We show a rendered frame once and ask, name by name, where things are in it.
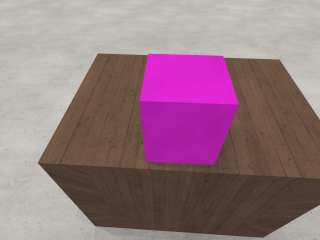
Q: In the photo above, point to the pedestal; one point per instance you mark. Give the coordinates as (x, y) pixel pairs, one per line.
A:
(266, 175)

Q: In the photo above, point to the carton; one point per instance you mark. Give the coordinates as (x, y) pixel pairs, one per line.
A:
(187, 105)

